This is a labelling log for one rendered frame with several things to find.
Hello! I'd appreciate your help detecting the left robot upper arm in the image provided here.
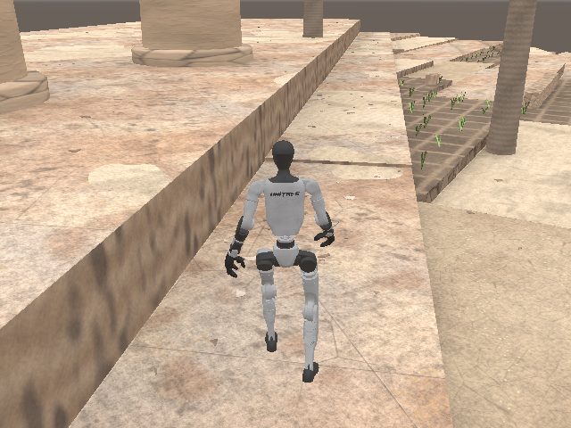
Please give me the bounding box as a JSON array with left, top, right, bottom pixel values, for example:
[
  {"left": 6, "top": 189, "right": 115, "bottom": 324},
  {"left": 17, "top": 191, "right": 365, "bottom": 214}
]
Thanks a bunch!
[{"left": 240, "top": 180, "right": 266, "bottom": 230}]

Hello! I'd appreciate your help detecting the right robot forearm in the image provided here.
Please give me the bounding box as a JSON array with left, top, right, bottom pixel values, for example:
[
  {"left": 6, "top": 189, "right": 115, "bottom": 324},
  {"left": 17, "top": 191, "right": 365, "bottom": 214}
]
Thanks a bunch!
[{"left": 320, "top": 212, "right": 334, "bottom": 237}]

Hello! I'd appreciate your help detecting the left robot forearm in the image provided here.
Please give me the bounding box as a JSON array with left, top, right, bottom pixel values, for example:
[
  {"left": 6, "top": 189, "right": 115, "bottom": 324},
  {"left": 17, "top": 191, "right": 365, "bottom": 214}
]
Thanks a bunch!
[{"left": 228, "top": 216, "right": 249, "bottom": 258}]

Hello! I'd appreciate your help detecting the robot right hand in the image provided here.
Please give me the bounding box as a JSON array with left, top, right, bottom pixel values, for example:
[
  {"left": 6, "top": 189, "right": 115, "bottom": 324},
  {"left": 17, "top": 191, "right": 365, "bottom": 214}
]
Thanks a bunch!
[{"left": 314, "top": 233, "right": 335, "bottom": 247}]

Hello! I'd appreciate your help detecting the robot torso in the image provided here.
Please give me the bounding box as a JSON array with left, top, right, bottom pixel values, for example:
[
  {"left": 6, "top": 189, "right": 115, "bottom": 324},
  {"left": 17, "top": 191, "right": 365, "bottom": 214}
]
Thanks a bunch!
[{"left": 264, "top": 175, "right": 305, "bottom": 268}]

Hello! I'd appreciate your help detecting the robot left hand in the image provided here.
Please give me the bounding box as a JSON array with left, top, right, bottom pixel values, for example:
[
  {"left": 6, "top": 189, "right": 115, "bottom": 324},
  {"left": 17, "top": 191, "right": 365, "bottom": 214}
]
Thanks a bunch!
[{"left": 225, "top": 254, "right": 245, "bottom": 278}]

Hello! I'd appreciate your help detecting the left robot thigh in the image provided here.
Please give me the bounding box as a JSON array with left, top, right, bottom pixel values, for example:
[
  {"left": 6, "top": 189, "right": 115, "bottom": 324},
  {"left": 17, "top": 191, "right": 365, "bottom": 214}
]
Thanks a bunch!
[{"left": 256, "top": 248, "right": 277, "bottom": 300}]

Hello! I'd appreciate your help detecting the right robot upper arm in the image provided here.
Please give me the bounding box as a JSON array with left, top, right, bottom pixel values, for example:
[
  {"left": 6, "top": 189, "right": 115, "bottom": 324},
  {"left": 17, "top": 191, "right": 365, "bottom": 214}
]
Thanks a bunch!
[{"left": 302, "top": 178, "right": 329, "bottom": 226}]

